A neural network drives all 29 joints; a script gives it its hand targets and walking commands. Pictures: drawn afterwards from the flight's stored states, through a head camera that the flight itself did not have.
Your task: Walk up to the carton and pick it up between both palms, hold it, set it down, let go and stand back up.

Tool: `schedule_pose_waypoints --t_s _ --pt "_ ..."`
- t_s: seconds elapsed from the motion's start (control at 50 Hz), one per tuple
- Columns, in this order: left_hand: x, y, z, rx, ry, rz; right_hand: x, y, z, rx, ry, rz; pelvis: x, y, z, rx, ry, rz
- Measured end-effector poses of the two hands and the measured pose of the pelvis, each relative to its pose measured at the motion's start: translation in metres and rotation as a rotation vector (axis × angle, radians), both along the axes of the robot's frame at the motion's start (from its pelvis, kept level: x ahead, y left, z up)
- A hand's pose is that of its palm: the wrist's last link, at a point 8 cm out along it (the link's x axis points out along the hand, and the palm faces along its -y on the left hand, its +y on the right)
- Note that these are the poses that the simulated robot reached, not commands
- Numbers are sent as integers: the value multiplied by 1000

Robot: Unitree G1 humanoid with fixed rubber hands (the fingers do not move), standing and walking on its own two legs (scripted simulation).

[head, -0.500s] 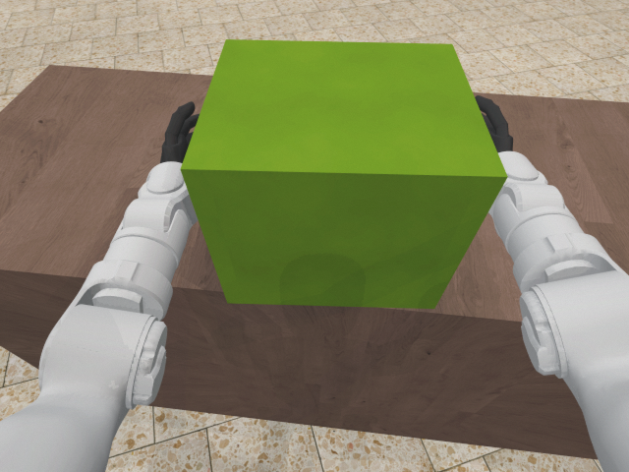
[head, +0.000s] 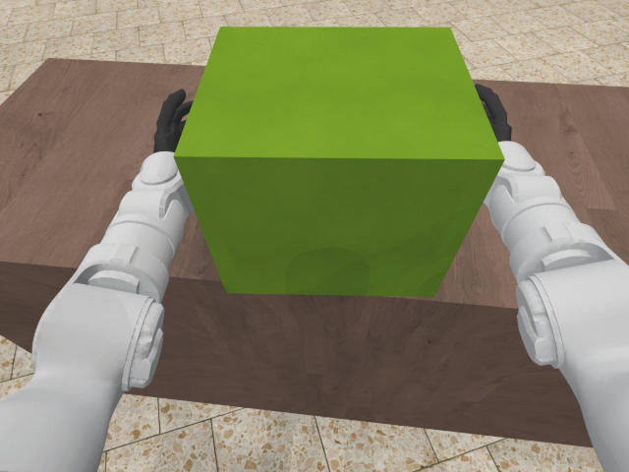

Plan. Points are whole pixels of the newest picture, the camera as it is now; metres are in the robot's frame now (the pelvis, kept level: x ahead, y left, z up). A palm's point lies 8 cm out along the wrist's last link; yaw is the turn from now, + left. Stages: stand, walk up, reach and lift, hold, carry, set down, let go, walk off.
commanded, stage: reach and lift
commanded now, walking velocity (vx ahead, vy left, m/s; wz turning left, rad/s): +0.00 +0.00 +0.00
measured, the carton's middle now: (332, 167) +0.48 +0.00 +0.12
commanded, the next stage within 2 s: none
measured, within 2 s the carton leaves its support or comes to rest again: leaves its support in 1.12 s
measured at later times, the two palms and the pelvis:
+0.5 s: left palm (177, 159) +0.45 +0.19 +0.16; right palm (489, 147) +0.49 -0.19 +0.15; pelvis +0.03 +0.01 +0.01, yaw +2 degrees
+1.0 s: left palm (170, 170) +0.43 +0.19 +0.16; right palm (487, 151) +0.48 -0.19 +0.15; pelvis +0.04 +0.00 +0.02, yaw +1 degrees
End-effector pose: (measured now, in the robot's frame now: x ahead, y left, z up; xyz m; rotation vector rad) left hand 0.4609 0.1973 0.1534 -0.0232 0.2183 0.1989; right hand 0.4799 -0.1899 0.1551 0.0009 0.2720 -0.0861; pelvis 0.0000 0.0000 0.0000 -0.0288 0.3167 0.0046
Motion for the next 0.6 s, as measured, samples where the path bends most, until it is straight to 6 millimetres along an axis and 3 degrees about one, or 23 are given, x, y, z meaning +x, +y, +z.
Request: schedule_pose_waypoints --t_s 0.26,0.6 --pt "-2 -5 3 -7 -28 -8 1 1 2 -29 -10 9 2 0 3 4 -8 5" --pt "-8 -7 2 39 -11 -32 7 -1 -3 10 -59 57 32 8 13 30 -48 33"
